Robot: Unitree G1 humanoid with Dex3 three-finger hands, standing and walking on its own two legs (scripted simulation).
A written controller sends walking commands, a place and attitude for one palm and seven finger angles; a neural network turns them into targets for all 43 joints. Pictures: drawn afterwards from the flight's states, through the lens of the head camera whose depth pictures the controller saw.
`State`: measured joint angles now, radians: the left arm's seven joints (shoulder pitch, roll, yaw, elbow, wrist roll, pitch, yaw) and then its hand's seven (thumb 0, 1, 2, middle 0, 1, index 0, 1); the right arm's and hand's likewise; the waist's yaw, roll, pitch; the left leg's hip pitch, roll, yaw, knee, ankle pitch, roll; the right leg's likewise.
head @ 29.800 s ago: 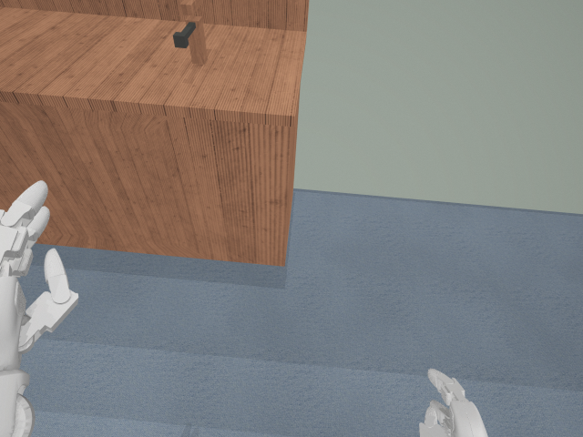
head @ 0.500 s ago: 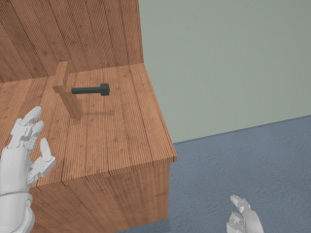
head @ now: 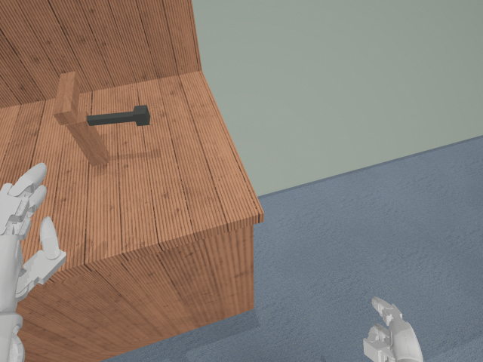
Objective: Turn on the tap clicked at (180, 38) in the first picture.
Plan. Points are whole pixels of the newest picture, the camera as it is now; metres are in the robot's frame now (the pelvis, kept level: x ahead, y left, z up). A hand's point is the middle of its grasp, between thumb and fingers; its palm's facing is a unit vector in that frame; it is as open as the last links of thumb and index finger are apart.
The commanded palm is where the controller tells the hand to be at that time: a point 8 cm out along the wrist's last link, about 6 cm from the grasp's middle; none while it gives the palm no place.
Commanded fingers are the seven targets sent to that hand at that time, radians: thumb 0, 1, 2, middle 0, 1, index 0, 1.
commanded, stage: step back with the hand held close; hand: left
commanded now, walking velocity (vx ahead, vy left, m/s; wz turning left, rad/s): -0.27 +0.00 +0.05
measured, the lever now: (141, 115) +0.52 +0.24 +0.12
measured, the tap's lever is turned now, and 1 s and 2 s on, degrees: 79 79 79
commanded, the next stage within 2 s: stop stepping back and stand still in 0.94 s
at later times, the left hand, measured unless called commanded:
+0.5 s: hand (22, 316) +0.14 +0.24 +0.15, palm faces +0.43 -0.79 -0.43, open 7.4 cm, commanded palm +0.08 +0.28 +0.18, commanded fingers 0.00 0.90 0.90 -0.20 -0.30 -0.20 -0.30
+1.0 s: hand out of the picture +0.02 +0.24 +0.15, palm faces +0.41 -0.84 -0.35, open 7.4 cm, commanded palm -0.02 +0.28 +0.18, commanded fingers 0.00 0.90 0.90 -0.20 -0.30 -0.20 -0.30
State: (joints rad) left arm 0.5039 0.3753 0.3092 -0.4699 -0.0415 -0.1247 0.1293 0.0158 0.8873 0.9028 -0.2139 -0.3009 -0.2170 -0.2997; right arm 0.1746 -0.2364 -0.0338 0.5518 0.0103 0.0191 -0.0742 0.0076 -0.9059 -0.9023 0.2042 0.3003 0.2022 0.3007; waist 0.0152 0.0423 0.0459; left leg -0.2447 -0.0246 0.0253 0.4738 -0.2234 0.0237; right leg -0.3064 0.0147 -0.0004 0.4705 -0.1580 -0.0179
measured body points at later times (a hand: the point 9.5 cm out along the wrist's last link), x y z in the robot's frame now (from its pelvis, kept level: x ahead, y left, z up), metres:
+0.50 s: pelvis -0.07 +0.00 -0.01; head -0.04 -0.02 +0.44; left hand +0.11 +0.28 +0.18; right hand +0.11 -0.22 -0.11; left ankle +0.02 +0.11 -0.74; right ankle -0.08 -0.11 -0.74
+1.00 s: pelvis -0.19 +0.00 -0.01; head -0.17 +0.01 +0.44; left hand -0.01 +0.28 +0.17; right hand +0.00 -0.21 -0.09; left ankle -0.03 +0.11 -0.73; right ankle -0.25 -0.11 -0.74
